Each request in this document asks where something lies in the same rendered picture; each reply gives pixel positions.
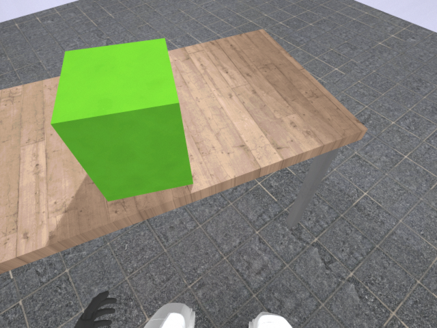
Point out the robot thigh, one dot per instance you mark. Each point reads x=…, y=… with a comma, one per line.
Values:
x=172, y=315
x=269, y=320

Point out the carton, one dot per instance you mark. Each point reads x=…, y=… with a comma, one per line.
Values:
x=118, y=112

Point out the right robot thigh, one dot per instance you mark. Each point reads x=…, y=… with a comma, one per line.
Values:
x=269, y=320

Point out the left robot hand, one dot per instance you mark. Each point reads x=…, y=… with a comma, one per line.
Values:
x=87, y=319

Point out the left robot thigh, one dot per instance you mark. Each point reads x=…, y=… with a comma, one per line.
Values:
x=172, y=315

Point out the table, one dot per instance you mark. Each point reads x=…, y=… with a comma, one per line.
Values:
x=248, y=109

